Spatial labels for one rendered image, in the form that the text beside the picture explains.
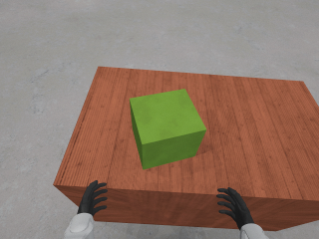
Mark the robot right forearm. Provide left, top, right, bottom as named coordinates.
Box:
left=239, top=223, right=269, bottom=239

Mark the robot left forearm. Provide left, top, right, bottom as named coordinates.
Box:
left=64, top=213, right=95, bottom=239

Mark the robot right hand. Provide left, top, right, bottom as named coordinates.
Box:
left=216, top=187, right=254, bottom=230

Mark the pedestal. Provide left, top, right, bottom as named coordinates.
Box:
left=53, top=66, right=319, bottom=232

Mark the robot left hand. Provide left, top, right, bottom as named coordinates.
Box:
left=77, top=180, right=108, bottom=216

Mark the carton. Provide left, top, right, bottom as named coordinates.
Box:
left=130, top=89, right=206, bottom=170

